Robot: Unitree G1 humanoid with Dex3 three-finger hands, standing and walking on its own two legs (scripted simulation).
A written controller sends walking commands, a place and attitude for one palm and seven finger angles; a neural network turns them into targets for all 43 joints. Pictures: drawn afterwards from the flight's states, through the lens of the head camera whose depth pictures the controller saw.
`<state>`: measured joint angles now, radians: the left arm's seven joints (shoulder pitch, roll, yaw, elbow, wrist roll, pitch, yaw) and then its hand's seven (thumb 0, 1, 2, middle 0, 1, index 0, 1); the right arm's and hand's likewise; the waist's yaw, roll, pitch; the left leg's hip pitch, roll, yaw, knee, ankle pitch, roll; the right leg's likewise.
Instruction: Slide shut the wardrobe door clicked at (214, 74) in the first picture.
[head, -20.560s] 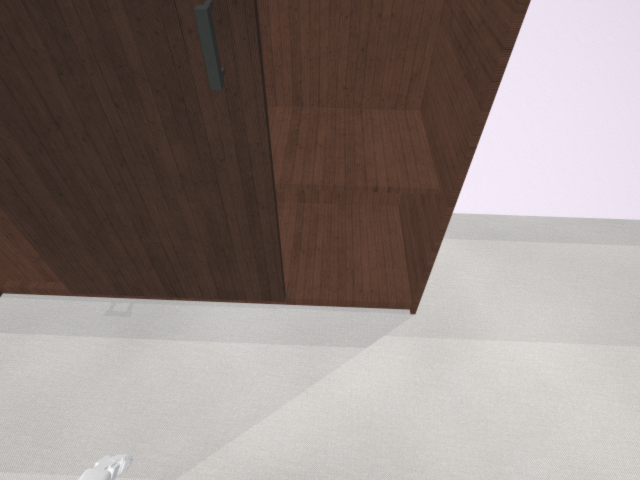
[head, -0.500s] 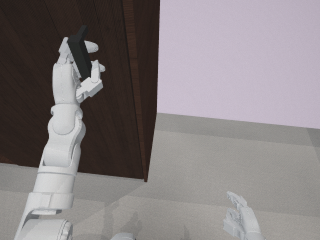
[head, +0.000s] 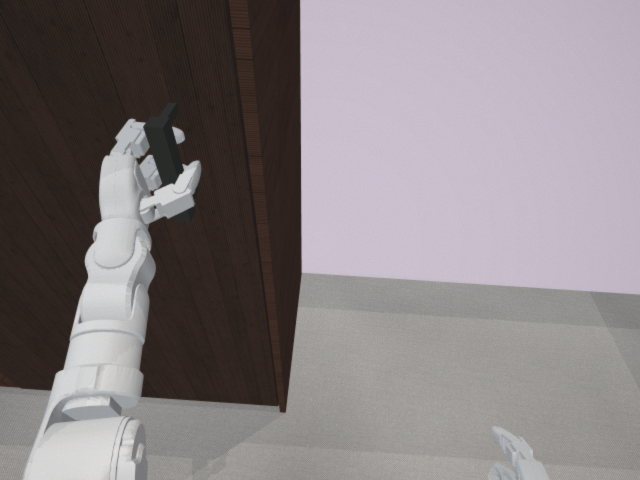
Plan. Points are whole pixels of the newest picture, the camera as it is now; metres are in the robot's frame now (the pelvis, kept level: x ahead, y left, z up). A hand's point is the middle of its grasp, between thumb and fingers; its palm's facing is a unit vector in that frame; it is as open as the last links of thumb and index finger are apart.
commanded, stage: loosen the grip on the handle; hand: left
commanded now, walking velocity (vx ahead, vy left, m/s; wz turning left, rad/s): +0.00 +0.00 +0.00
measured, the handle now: (177, 164) +0.44 +0.22 +0.18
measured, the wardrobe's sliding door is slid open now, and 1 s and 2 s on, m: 0.00 0.00 0.00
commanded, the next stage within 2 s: slip the hand off the handle in 0.44 s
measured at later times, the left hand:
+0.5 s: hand (189, 190) +0.40 +0.19 +0.17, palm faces +0.25 -0.96 -0.10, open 14.4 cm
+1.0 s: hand (128, 193) +0.39 +0.26 +0.17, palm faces +0.36 -0.92 -0.14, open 14.7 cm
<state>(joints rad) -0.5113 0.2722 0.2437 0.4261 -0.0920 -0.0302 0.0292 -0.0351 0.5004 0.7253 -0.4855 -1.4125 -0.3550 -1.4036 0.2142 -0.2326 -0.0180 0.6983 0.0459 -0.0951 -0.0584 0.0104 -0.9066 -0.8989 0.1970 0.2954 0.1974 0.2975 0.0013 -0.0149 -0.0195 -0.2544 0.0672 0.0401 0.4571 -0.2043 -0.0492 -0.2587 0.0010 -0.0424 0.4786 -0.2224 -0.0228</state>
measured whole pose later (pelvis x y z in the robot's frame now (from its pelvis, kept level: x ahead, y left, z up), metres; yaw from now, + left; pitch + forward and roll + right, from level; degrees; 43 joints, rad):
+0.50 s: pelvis +0.01 +0.03 +0.00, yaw +0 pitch +1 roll +0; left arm -0.46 0.22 0.13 0.38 -0.03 -0.13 0.17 -0.01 -0.54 0.21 -0.46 -1.31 -0.28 -1.19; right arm 0.28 -0.21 0.02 0.74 0.02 -0.17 -0.07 0.01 -0.90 -0.90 0.20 0.30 0.20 0.30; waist 0.01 0.01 -0.02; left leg -0.29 0.03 0.06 0.53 -0.25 0.00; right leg -0.29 -0.03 -0.02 0.53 -0.26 0.02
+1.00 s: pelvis +0.02 +0.01 +0.00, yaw +1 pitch +1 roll +0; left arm -0.41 0.34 0.27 0.39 -0.07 -0.12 0.05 -0.01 -0.56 0.20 -0.29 -1.17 -0.26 -1.15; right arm 0.24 -0.24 0.03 0.70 0.03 -0.10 -0.10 0.01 -0.90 -0.90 0.20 0.30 0.20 0.30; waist 0.03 0.02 -0.02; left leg -0.28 0.05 0.02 0.53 -0.27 -0.02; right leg -0.26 -0.02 -0.05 0.52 -0.28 0.00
